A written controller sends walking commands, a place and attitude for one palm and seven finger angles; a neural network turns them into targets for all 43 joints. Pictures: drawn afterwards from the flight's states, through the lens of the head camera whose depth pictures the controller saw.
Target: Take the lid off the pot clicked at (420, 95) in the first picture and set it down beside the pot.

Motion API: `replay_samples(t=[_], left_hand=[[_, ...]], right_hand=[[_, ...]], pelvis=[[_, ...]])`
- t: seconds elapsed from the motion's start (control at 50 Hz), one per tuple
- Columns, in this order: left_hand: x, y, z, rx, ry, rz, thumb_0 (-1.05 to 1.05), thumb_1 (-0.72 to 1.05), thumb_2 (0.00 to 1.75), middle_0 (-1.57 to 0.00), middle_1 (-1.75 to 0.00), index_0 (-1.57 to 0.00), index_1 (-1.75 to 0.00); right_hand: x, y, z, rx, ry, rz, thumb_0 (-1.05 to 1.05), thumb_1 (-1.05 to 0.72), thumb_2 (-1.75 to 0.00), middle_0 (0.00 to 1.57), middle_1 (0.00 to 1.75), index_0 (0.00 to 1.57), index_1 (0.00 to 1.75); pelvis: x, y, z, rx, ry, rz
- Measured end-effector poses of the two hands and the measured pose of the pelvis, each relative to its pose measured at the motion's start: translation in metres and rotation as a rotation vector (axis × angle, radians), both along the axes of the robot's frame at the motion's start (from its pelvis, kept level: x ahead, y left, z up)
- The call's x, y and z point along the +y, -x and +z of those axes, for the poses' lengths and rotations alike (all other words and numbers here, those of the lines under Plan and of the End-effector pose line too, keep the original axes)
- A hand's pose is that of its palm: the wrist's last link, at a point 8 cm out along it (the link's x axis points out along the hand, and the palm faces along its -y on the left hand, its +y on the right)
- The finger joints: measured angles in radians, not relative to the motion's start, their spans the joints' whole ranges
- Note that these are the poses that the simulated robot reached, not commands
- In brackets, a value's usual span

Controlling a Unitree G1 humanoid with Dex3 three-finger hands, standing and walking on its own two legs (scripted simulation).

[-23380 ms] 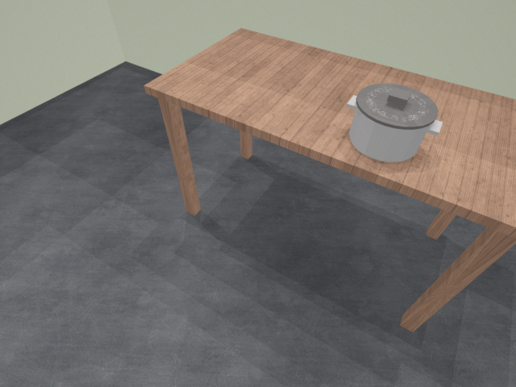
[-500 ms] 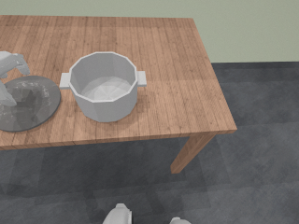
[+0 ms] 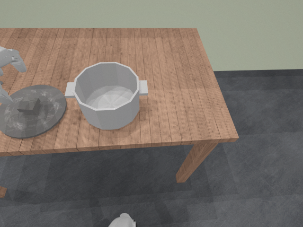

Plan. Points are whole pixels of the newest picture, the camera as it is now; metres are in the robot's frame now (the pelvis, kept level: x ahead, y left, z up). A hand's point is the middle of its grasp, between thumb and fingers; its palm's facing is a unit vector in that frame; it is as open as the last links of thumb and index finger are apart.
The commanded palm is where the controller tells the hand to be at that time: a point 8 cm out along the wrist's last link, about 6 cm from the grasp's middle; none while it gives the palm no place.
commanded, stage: raise the empty hand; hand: left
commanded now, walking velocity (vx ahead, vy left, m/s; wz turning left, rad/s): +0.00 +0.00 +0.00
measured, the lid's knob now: (29, 104) +0.46 +0.37 -0.01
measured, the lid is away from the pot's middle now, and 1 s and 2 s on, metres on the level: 0.24 0.24 0.24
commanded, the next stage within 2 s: draw the hand back to the body in 0.30 s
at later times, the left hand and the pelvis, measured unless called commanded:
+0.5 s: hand out of the picture +0.43 +0.37 +0.14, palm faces -0.40 -0.14 -0.91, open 11.0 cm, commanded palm +0.45 +0.36 +0.21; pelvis +0.00 +0.00 +0.00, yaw +0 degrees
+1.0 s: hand (10, 79) +0.41 +0.31 +0.16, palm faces +0.10 -0.70 -0.70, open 11.0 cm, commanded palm +0.36 +0.34 +0.21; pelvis +0.00 +0.00 +0.02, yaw +0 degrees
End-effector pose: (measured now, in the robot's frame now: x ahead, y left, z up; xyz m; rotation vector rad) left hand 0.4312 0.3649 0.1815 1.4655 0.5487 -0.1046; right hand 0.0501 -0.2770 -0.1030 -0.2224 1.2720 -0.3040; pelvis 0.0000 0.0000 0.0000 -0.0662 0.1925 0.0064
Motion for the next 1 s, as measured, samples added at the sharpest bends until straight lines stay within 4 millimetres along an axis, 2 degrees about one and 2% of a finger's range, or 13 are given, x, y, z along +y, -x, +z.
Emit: replay_samples(t=[0.28,0.64,0.76,0.9,1.0], left_hand=[[-0.004,0.001,0.025,-0.015,-0.002,0.02,0.0,0.0,0.63,-0.36,-0.87,-0.36,-0.87],[0.004,0.007,0.014,-0.008,0.005,0.003,0.0,0.01,0.63,-0.36,-0.87,-0.36,-0.87],[0.002,0.018,0.011,-0.024,0.007,-0.012,0.0,0.01,0.63,-0.36,-0.87,-0.36,-0.87],[-0.004,0.036,0.01,-0.055,0.011,-0.035,0.0,0.01,0.63,-0.36,-0.87,-0.36,-0.87],[-0.016,0.048,0.013,-0.541,0.657,0.072,0.0,0.0,0.63,-0.36,-0.88,-0.36,-0.87]], right_hand=[[0.0,-0.009,0.001,-0.018,-0.021,0.015,0.01,-0.91,-0.89,0.2,0.3,0.2,0.3],[0.0,-0.003,0.003,0.015,-0.026,0.001,0.01,-0.91,-0.89,0.2,0.3,0.2,0.3],[0.007,-0.018,0.004,-0.018,-0.05,0.02,0.01,-0.91,-0.89,0.2,0.3,0.2,0.3],[0.021,-0.05,0.008,-0.096,-0.079,0.067,0.01,-0.91,-0.89,0.2,0.3,0.2,0.3],[0.036,-0.074,0.021,-0.209,-0.075,0.152,0.01,-0.91,-0.89,0.2,0.3,0.2,0.3]], pelvis=[[-0.004,0.001,0.004,-0.021,-0.006,0.007],[-0.002,-0.001,0.004,-0.018,-0.003,0.005],[0.0,0.0,0.007,-0.031,-0.004,0.01],[0.003,0.001,0.01,-0.053,-0.007,0.021],[0.001,-0.002,0.018,-0.105,-0.024,0.001]])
